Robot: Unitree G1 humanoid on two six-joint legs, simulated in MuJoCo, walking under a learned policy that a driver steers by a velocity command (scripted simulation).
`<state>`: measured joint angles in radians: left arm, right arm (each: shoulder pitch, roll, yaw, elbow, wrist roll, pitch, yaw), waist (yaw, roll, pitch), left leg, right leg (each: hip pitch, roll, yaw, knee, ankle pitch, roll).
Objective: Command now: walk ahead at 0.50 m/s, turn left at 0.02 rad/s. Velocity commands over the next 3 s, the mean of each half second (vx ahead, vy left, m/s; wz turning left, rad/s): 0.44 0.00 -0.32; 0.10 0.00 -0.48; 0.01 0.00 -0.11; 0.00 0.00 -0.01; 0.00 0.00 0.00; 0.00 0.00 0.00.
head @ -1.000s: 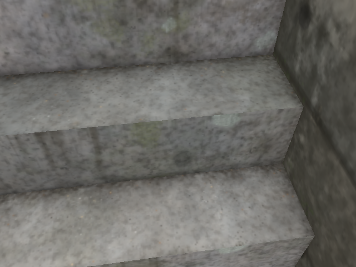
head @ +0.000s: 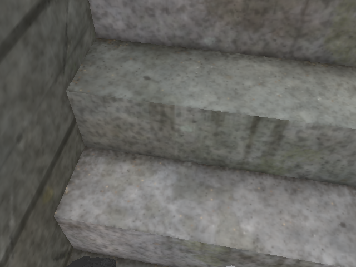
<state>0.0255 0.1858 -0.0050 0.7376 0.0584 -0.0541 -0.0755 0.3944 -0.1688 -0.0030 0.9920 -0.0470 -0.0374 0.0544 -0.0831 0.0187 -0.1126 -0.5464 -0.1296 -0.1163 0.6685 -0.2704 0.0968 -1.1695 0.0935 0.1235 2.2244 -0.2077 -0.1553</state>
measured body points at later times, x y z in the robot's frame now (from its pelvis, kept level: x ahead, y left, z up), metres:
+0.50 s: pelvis +0.18 -0.09 +0.18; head +0.18 -0.10 +0.63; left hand +0.22 +0.15 +0.04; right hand +0.34 -0.34 +0.09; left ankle +0.17 +0.04 -0.31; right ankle +0.17 -0.18 -0.50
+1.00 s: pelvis +0.35 -0.07 +0.40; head +0.35 -0.08 +0.85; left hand +0.54 +0.12 +0.26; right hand +0.36 -0.35 +0.27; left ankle +0.45 -0.01 -0.28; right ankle +0.27 -0.21 -0.14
